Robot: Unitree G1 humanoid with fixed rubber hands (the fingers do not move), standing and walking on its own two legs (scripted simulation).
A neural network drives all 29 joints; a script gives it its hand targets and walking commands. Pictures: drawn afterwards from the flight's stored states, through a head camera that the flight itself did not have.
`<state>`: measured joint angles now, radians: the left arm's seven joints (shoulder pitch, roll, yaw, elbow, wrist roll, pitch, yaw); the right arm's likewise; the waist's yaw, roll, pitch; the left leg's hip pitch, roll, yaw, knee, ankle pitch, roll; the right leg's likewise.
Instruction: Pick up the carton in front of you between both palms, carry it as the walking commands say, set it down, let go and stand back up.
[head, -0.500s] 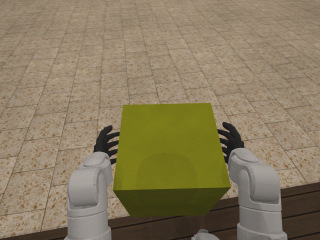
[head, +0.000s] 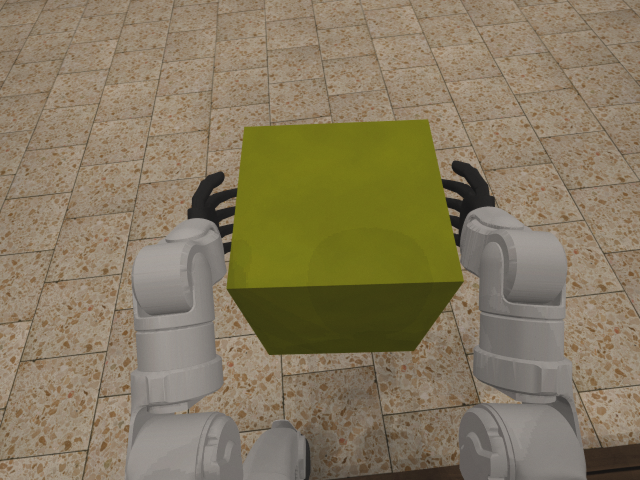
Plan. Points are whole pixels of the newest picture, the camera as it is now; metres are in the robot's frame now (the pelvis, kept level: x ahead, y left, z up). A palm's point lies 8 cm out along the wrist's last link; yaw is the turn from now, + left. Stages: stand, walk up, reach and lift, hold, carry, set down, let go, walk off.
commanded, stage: carry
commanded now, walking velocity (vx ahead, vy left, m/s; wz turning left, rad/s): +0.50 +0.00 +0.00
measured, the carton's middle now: (338, 251) +0.39 +0.02 +0.02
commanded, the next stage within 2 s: none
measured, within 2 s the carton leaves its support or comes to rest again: neither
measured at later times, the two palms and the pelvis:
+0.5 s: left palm (230, 97) +0.70 +0.21 +0.02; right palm (402, 80) +0.72 -0.09 +0.03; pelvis +0.35 +0.04 -0.06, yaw +8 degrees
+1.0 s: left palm (139, 15) +0.88 +0.40 +0.08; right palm out of the picture +1.03 +0.14 +0.07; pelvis +0.65 +0.09 -0.05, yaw +29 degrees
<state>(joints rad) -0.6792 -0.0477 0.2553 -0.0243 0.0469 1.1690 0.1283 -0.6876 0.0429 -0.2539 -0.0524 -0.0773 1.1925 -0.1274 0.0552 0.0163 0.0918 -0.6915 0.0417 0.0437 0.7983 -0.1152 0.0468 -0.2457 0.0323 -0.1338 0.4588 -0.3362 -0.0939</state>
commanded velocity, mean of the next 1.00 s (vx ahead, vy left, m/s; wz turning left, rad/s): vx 0.50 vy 0.00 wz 0.52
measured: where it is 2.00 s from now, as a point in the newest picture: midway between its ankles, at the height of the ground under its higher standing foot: (257, 175)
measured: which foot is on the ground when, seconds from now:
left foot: up 0.00-0.12, down 0.14-0.60, up 0.62-1.00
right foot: down 0.00-0.18, up 0.20-0.58, down 0.60-1.00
